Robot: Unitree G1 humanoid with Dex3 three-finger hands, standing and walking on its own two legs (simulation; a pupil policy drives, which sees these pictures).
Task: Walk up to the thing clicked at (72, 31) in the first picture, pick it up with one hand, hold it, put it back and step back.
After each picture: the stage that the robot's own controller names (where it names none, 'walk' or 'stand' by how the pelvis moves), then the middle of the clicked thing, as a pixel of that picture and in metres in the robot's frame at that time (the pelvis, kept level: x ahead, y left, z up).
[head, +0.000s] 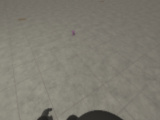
stand; (73, 33) +2.10 +0.52 -0.72
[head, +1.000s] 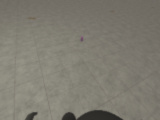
walk; (81, 38) +2.01 +0.19 -0.70
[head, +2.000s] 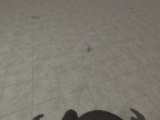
walk; (89, 48) +1.41 +0.05 -0.71
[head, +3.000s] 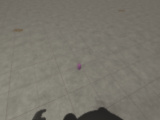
walk; (79, 66) +0.93 +0.16 -0.71
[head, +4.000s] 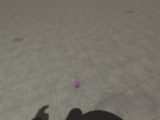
walk; (76, 85) +0.58 +0.23 -0.70
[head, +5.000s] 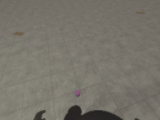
stand; (77, 93) +0.41 +0.16 -0.69
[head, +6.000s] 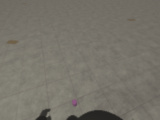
stand; (74, 102) +0.34 +0.17 -0.72
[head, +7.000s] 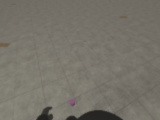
stand; (72, 102) +0.34 +0.20 -0.72
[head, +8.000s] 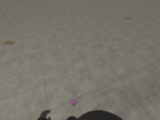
stand; (73, 102) +0.34 +0.18 -0.73
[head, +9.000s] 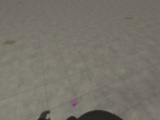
stand; (73, 102) +0.34 +0.18 -0.73
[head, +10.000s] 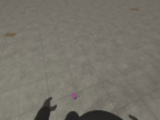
go down; (74, 96) +0.35 +0.17 -0.72
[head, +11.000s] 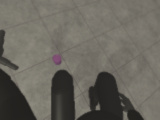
go down; (57, 60) +0.42 +0.23 -0.28
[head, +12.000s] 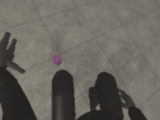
close in; (57, 60) +0.42 +0.24 -0.28
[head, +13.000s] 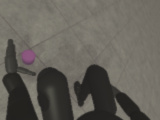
close in; (28, 58) +0.40 +0.27 -0.22
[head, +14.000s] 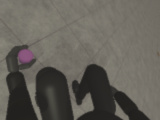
close; (25, 57) +0.39 +0.27 -0.22
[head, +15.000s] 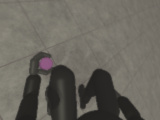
lift; (45, 64) +0.33 +0.25 -0.17
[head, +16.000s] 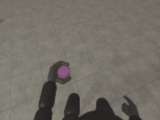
lift; (64, 75) +0.31 +0.17 +0.02
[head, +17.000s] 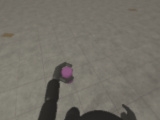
hold; (68, 75) +0.32 +0.16 +0.01
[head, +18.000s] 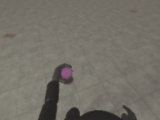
hold; (67, 76) +0.32 +0.17 +0.01
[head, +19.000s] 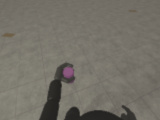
crouch; (69, 75) +0.33 +0.16 +0.01
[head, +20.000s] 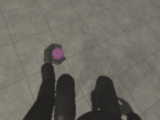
crouch; (58, 56) +0.43 +0.21 -0.08
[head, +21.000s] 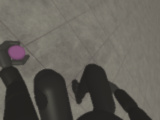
lower; (18, 55) +0.41 +0.30 -0.23
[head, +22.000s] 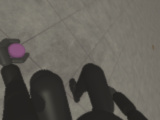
lower; (17, 53) +0.42 +0.28 -0.23
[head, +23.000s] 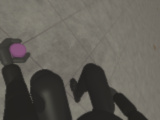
lower; (18, 52) +0.42 +0.28 -0.23
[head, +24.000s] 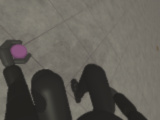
lower; (19, 53) +0.41 +0.29 -0.23
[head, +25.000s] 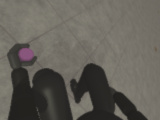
loosen; (26, 56) +0.41 +0.26 -0.23
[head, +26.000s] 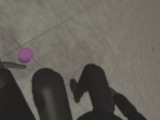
withdraw; (25, 56) +0.41 +0.26 -0.23
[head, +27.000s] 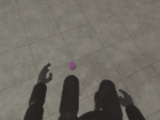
walk; (72, 66) +0.44 +0.18 -0.40
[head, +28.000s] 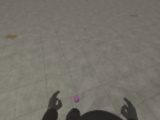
stand; (76, 99) +0.37 +0.13 -0.66
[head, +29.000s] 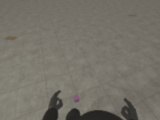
stand; (76, 98) +0.37 +0.15 -0.67
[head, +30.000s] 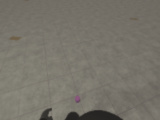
stand; (77, 99) +0.38 +0.13 -0.71
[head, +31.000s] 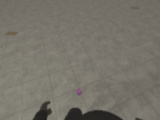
walk; (78, 92) +0.41 +0.12 -0.70
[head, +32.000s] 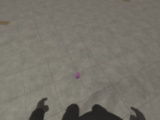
walk; (77, 75) +0.60 +0.13 -0.71
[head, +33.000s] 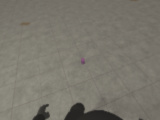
walk; (82, 61) +0.94 +0.18 -0.70
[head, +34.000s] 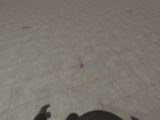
stand; (81, 64) +0.98 +0.16 -0.71
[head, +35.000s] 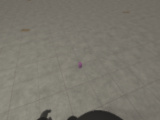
stand; (80, 65) +1.00 +0.19 -0.73
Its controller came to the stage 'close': yes
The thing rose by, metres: 0.72
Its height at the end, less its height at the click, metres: +0.00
